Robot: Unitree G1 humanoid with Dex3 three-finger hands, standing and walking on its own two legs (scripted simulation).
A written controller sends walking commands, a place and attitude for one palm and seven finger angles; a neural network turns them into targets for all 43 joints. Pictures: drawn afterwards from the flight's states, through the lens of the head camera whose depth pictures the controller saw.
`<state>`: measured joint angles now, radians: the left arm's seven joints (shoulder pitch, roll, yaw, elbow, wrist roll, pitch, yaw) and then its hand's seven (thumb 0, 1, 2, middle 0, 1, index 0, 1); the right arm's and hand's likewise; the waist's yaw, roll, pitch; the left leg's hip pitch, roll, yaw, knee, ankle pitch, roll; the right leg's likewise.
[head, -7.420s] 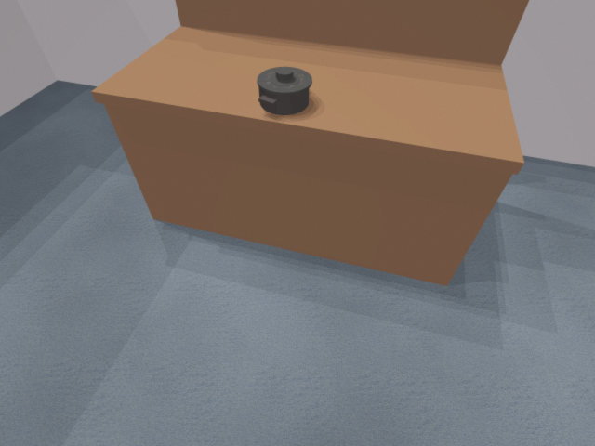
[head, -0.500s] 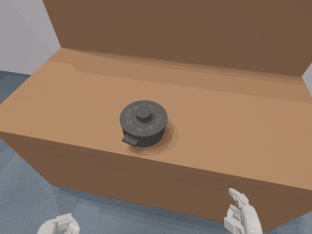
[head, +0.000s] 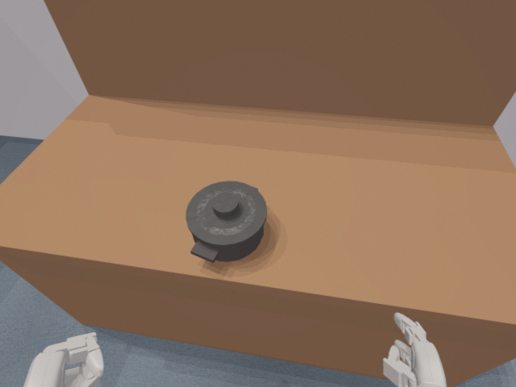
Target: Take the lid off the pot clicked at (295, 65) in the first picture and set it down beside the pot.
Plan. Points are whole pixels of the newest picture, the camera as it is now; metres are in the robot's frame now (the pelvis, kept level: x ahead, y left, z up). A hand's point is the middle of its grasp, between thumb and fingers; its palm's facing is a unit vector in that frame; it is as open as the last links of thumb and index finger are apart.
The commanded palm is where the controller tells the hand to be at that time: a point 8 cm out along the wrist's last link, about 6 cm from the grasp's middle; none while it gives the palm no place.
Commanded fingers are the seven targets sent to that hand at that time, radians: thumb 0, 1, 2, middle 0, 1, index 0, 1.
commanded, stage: raise the hand higher, near the body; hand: left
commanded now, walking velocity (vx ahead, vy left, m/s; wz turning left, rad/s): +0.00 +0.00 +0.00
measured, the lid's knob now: (225, 205) +0.45 +0.12 -0.02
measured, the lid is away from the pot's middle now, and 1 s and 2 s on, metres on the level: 0.00 0.00 0.00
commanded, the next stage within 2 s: reach forward and open the fingers in 0.32 s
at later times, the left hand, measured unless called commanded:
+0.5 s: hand (77, 331) +0.16 +0.25 +0.08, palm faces +0.18 -0.70 -0.69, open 3.1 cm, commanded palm +0.13 +0.28 +0.12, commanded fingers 0.00 0.81 0.84 -1.17 -1.45 -1.17 -1.45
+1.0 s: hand (69, 320) +0.18 +0.28 +0.06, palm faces -0.29 -0.09 -0.95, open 5.0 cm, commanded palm +0.18 +0.27 +0.12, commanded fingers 0.00 0.08 1.11 -0.86 -0.58 -0.86 -0.58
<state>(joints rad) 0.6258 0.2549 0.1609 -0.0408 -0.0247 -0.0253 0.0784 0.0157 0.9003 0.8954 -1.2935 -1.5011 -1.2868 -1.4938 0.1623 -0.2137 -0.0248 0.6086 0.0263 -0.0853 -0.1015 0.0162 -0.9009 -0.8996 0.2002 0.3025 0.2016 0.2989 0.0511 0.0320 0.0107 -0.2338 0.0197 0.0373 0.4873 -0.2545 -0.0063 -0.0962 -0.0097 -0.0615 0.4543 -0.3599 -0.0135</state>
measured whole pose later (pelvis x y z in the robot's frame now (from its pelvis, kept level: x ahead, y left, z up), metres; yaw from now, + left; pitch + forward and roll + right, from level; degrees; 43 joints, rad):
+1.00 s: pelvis -0.04 +0.02 +0.00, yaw +0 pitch +0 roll -1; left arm 0.26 0.60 0.05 -0.14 0.79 -0.09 -0.16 0.00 0.33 1.04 -1.00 -0.87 -1.00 -0.87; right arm 0.13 -0.26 -0.01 0.55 0.04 0.14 -0.01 0.01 -0.90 -0.90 0.20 0.30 0.20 0.30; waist 0.05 0.11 0.03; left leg -0.31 0.01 0.04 0.48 -0.18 0.03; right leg -0.16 -0.02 -0.06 0.44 -0.28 0.01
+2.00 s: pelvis -0.03 +0.03 +0.00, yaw +0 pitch +2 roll -1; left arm -0.15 0.54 -0.12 0.14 0.85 -0.01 -0.20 0.00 -0.22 1.24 -0.82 -0.09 -0.81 -0.08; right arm 0.14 -0.28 0.00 0.58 0.06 0.16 0.02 0.01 -0.90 -0.90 0.20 0.30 0.20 0.30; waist 0.01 0.10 0.02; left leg -0.31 0.00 0.04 0.46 -0.18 0.03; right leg -0.18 -0.03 -0.06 0.43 -0.29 0.01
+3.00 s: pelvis -0.02 +0.02 -0.01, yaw +0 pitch +7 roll +0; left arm -0.65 0.36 -0.32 0.59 0.89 0.16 -0.16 0.00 -0.22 1.24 -0.82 -0.09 -0.81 -0.08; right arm 0.15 -0.25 0.00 0.63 0.08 0.19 0.03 0.01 -0.90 -0.90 0.20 0.30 0.20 0.30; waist -0.03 0.09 -0.03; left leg -0.42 0.00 0.05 0.54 -0.23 0.02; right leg -0.30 -0.03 -0.05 0.54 -0.35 0.01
